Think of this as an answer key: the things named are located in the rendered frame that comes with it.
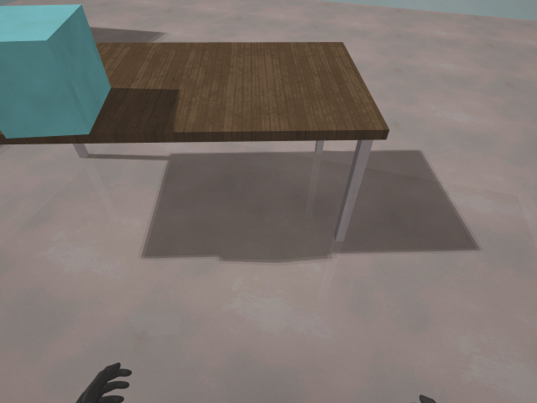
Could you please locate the carton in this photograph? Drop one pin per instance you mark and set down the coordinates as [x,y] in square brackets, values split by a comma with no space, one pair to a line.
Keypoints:
[52,80]

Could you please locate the table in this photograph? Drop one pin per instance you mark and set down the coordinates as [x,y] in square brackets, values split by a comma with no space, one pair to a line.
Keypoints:
[234,92]

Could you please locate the robot left hand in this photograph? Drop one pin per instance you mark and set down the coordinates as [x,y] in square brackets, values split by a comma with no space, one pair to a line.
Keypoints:
[99,386]

